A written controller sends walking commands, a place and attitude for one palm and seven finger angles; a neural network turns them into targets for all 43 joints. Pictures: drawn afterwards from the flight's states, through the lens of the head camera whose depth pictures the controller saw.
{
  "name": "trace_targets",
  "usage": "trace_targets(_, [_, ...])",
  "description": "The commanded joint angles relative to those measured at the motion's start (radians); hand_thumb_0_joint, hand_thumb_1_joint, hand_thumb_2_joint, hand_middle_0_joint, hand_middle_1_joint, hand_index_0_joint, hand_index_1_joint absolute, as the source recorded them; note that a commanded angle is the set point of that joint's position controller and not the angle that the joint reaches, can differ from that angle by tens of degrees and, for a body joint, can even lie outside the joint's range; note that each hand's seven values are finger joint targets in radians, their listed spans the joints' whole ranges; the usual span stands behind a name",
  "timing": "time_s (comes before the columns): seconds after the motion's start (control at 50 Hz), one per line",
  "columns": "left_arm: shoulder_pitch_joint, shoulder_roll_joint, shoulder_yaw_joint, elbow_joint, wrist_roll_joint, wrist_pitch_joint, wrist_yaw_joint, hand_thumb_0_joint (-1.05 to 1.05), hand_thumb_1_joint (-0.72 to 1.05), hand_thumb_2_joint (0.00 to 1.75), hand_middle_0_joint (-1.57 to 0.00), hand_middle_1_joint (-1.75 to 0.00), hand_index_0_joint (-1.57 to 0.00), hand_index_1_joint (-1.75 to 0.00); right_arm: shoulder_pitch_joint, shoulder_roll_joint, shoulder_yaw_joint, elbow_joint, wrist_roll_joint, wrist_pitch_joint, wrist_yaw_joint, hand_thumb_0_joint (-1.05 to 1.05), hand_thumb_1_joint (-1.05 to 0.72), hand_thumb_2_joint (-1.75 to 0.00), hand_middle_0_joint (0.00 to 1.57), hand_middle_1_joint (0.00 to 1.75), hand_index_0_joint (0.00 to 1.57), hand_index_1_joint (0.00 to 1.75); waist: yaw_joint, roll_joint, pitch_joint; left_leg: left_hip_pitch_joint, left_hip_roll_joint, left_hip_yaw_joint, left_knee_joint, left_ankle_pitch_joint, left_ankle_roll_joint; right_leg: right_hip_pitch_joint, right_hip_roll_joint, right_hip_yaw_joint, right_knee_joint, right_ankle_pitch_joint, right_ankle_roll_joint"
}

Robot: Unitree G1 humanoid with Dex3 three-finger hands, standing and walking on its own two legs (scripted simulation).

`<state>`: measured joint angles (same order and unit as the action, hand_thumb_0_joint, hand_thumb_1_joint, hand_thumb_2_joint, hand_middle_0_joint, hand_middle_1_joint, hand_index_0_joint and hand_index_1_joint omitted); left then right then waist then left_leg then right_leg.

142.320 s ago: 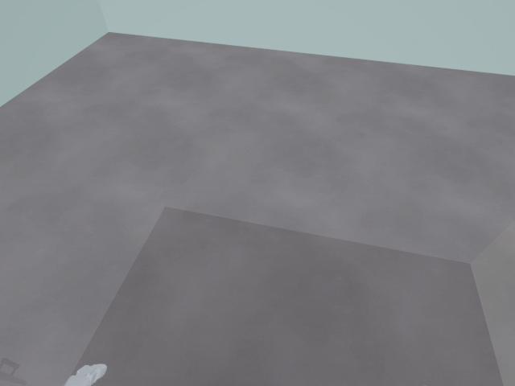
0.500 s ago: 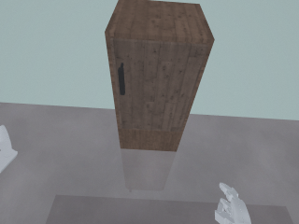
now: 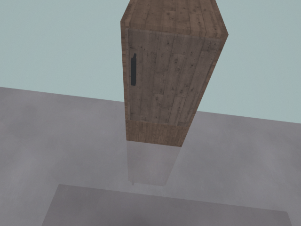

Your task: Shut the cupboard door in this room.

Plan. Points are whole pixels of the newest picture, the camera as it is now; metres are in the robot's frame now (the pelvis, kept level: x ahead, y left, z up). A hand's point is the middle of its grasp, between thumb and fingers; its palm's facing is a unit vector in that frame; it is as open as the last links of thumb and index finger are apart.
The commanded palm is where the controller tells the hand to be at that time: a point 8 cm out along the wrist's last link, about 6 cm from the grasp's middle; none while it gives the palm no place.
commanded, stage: let the arm hang, fingers relaxed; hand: left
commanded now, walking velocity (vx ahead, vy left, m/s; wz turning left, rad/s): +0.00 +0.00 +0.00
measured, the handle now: (134, 69) +0.75 +0.12 -0.05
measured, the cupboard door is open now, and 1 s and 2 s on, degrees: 0 0 0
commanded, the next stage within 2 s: look to check the result in 0.64 s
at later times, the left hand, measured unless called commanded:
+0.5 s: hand out of the picture -0.01 +0.16 -0.18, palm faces +0.01 -0.99 -0.16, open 7.4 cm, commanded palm none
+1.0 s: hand out of the picture +0.00 +0.17 -0.17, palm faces +0.01 -0.98 -0.18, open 7.4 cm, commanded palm none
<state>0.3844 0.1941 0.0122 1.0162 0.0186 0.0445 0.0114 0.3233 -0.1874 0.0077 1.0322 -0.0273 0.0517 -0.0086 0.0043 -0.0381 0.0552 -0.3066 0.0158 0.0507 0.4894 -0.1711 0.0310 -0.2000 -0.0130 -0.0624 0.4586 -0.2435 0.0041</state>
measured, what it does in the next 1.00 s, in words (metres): stands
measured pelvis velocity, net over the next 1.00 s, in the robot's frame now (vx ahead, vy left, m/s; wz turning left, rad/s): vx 0.02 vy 0.00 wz -0.03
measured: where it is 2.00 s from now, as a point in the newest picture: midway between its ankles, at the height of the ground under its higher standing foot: outside the picture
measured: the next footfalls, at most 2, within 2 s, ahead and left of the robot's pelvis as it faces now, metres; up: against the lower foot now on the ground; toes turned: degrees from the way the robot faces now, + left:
none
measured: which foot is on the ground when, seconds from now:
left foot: down 0.00-1.00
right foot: down 0.00-1.00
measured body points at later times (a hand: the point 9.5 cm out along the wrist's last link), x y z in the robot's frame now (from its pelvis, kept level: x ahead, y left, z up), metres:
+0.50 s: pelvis +0.00 +0.01 +0.00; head -0.01 +0.01 +0.45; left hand -0.01 +0.22 -0.16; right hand -0.02 -0.21 -0.16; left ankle +0.06 +0.10 -0.74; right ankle +0.00 -0.13 -0.74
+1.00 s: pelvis +0.02 +0.00 +0.01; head +0.03 +0.00 +0.46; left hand +0.00 +0.22 -0.16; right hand +0.01 -0.21 -0.16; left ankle +0.06 +0.10 -0.74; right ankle +0.00 -0.13 -0.74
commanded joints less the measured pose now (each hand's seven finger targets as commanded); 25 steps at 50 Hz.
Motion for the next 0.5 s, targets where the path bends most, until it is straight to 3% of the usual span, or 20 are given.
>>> trace_targets(0.0, [0.022, 0.091, 0.019, -0.002, -0.001, -0.040, 0.008, 0.00, 0.90, 0.90, -0.20, -0.30, -0.20, -0.30, -0.002, -0.120, -0.035, -0.046, 0.009, -0.041, -0.020, 0.00, -0.90, -0.90, 0.20, 0.30, 0.20, 0.30, -0.014, 0.111, -0.029, 0.032, 0.088, -0.141, -0.181, -0.226, 0.007, -0.028, -0.063, 0.106, -0.125, -0.084, -0.049])
trace_targets(0.14, [0.044, 0.060, 0.014, 0.071, 0.001, -0.038, 0.018, 0.00, 0.90, 0.90, -0.20, -0.30, -0.20, -0.30, 0.049, -0.094, -0.037, 0.011, 0.009, -0.040, -0.023, 0.00, -0.90, -0.90, 0.20, 0.30, 0.20, 0.30, -0.016, 0.003, 0.044, 0.044, 0.088, -0.138, -0.192, -0.227, 0.011, -0.101, -0.065, 0.113, -0.143, -0.149, -0.040])
trace_targets(0.38, [0.050, 0.034, 0.020, 0.080, 0.005, -0.037, 0.026, 0.00, 0.90, 0.90, -0.20, -0.30, -0.20, -0.30, 0.055, -0.044, -0.037, 0.041, 0.006, -0.040, -0.020, 0.00, -0.90, -0.90, 0.20, 0.30, 0.20, 0.30, -0.010, 0.018, 0.085, 0.010, 0.077, -0.125, -0.200, -0.237, 0.010, -0.130, -0.063, 0.118, -0.138, -0.169, -0.032])
trace_targets(0.48, [0.045, 0.024, 0.022, 0.077, 0.004, -0.042, 0.026, 0.00, 0.90, 0.90, -0.20, -0.30, -0.20, -0.30, 0.052, -0.038, -0.037, 0.038, 0.006, -0.047, -0.022, 0.00, -0.90, -0.90, 0.20, 0.30, 0.20, 0.30, -0.009, 0.053, 0.058, 0.021, 0.078, -0.124, -0.204, -0.209, 0.009, -0.105, -0.062, 0.112, -0.126, -0.108, -0.035])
